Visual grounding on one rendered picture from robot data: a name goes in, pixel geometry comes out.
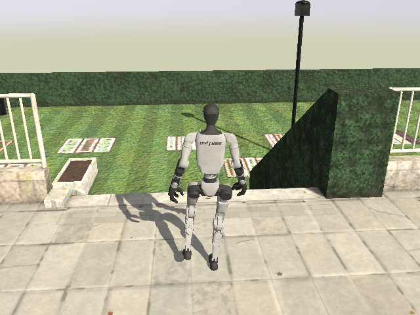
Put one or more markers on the robot left hand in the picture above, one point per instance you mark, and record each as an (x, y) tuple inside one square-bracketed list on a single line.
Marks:
[(172, 193)]

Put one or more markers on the robot right upper arm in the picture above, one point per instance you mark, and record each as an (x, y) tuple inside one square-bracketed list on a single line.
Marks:
[(234, 150)]

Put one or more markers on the robot left shin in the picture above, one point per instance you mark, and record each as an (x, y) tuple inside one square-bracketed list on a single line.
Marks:
[(188, 228)]

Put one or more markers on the robot right hand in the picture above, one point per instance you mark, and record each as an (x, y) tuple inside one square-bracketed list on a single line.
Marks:
[(238, 186)]

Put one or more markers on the robot left upper arm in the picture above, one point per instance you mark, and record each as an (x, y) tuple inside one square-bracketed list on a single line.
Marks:
[(186, 149)]

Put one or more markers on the robot torso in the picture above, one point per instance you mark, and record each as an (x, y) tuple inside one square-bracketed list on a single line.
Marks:
[(210, 150)]

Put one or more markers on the robot right forearm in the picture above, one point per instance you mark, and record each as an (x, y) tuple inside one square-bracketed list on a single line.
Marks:
[(240, 174)]

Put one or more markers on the robot left forearm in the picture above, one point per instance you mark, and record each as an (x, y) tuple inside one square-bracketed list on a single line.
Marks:
[(177, 175)]

